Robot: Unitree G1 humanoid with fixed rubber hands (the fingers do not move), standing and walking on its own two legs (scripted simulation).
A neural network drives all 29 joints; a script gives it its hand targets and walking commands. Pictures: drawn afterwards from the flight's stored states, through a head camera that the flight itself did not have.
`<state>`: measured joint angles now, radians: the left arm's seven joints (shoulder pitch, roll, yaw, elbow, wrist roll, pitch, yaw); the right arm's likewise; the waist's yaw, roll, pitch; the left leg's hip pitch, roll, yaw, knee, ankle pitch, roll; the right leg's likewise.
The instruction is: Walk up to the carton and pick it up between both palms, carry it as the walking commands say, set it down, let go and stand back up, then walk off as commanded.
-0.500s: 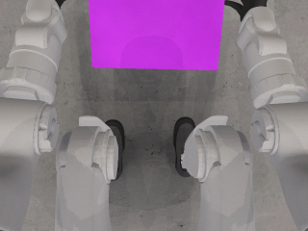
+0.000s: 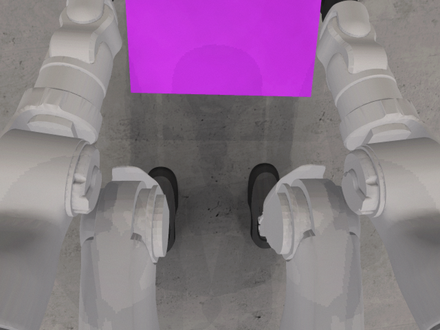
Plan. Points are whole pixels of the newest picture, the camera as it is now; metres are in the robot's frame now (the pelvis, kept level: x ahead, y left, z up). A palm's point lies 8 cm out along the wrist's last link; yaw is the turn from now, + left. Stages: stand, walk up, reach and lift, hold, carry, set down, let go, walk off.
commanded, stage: reach and lift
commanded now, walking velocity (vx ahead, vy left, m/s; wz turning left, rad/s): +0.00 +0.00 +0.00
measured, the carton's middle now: (219, 8) +0.54 -0.01 -0.25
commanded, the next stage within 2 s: none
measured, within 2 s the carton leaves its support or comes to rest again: leaves its support in 0.74 s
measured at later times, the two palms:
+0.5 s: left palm out of the picture +0.55 +0.15 -0.18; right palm (336, 0) +0.54 -0.16 -0.18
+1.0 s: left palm out of the picture +0.55 +0.15 -0.13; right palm out of the picture +0.54 -0.16 -0.13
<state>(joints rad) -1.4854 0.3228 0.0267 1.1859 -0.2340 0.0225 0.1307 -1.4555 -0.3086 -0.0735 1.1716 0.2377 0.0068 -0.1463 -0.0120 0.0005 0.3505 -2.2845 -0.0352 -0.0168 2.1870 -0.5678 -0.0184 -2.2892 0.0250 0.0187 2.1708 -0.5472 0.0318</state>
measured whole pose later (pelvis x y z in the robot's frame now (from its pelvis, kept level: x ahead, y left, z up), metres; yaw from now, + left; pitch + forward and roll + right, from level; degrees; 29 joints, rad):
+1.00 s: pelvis +0.00 +0.00 +0.00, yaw +0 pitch +39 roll -1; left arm -1.38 0.24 0.24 0.98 -0.05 0.20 0.11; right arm -1.34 -0.21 -0.28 0.93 0.04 0.21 -0.12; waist -0.01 0.01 0.22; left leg -2.29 -0.08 -0.04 2.19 -0.57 -0.04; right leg -2.29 0.06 0.04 2.18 -0.56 0.05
